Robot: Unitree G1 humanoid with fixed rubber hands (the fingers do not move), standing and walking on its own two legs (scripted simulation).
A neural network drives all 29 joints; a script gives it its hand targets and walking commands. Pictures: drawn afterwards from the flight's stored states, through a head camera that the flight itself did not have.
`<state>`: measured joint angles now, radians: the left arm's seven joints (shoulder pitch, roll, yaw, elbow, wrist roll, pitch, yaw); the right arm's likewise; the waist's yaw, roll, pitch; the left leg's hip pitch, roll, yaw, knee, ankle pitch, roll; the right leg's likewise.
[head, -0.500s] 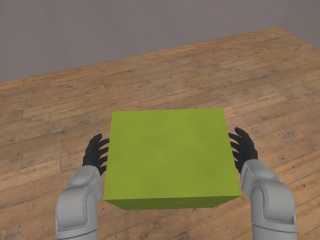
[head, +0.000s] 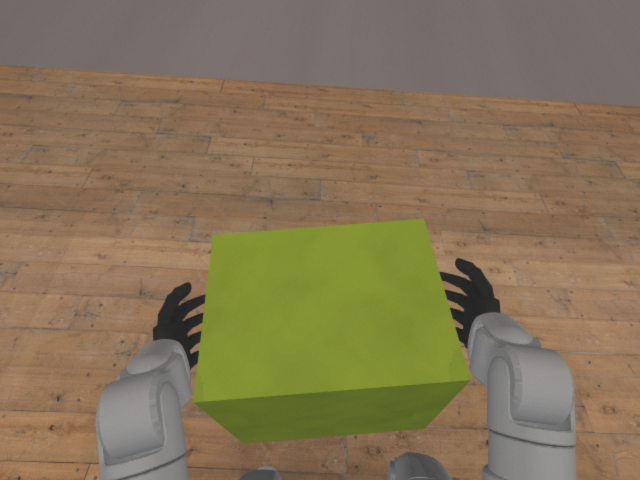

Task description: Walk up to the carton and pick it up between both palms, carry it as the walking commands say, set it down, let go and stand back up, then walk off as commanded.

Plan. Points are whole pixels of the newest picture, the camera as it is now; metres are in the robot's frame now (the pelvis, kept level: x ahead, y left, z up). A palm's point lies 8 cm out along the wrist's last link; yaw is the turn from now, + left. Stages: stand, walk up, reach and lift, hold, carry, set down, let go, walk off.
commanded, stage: carry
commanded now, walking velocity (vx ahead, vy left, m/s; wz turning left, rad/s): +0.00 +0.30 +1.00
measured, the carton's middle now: (326, 339) +0.29 +0.01 -0.02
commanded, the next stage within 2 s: none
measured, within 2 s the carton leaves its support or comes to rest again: neither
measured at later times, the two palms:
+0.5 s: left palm out of the picture +0.13 +0.44 +0.11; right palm (214, 297) +0.29 +0.14 +0.09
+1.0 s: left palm out of the picture -0.11 +0.66 +0.10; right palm out of the picture +0.16 +0.46 +0.07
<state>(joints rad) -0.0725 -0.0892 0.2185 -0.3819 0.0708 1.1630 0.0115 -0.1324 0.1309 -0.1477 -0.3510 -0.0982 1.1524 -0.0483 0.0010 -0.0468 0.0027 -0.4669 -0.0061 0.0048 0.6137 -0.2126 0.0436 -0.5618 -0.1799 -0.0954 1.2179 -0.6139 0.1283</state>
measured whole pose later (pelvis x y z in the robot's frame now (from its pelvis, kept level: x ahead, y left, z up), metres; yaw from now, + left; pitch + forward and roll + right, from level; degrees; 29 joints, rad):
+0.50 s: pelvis -0.04 +0.19 +0.01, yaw +27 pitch +2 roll +6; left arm -0.06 -0.13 0.17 -0.47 0.10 1.16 0.04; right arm -0.18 0.05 -0.16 -0.40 -0.04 1.19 -0.03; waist -0.05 -0.02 -0.02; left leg -0.59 0.11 0.02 0.91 -0.28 -0.06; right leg -0.24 -0.44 -0.26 0.48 -0.20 0.18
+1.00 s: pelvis -0.13 +0.37 +0.00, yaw +54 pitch +3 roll +1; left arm -0.04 -0.13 0.15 -0.40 0.08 1.12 0.02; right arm -0.05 0.10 -0.16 -0.47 -0.10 1.14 -0.02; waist -0.01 0.10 -0.09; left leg -0.57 -0.22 0.02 0.87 -0.30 0.00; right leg -0.37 -0.11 -0.23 0.63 -0.30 -0.02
